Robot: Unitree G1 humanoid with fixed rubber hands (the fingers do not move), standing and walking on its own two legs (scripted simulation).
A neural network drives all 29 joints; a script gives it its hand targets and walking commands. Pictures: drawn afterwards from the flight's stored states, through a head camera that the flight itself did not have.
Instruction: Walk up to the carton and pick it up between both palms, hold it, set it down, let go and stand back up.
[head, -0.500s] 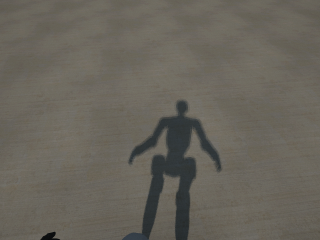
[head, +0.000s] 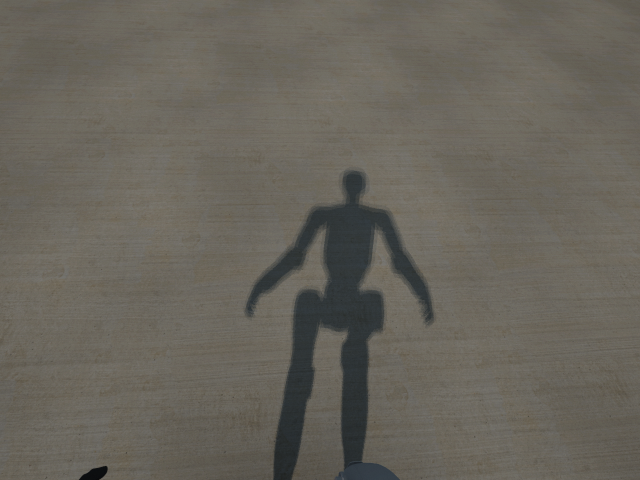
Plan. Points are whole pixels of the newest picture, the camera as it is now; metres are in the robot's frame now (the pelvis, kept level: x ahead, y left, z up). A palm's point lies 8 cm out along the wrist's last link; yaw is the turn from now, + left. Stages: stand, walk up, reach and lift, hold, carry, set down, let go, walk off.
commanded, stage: walk up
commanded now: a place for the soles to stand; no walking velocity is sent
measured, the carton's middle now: out of the picture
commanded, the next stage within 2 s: none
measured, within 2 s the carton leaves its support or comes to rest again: neither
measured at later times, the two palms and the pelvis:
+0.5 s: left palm out of the picture -0.11 +0.30 -0.08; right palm out of the picture -0.12 -0.32 -0.12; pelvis -0.18 -0.01 +0.00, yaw +3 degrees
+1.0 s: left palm out of the picture -0.34 +0.34 -0.12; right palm out of the picture -0.28 -0.27 -0.09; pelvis -0.39 +0.03 +0.00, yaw +5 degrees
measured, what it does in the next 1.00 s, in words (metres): walks backwards: right foot, then left foot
